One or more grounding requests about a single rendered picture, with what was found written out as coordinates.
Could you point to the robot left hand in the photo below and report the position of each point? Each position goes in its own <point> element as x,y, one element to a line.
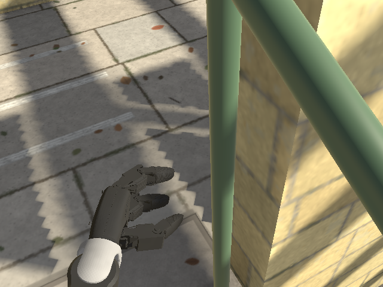
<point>121,203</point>

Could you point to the robot left forearm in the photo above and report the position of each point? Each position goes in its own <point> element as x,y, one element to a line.
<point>96,265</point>

